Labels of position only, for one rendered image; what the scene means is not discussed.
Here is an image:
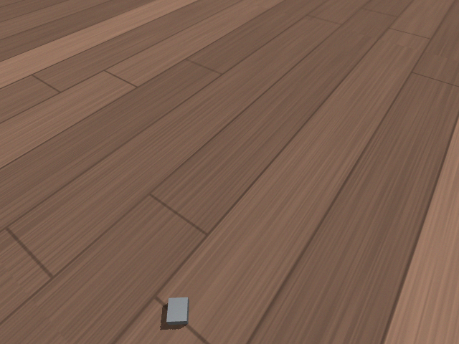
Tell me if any small box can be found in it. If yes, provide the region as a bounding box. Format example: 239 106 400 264
166 297 189 325

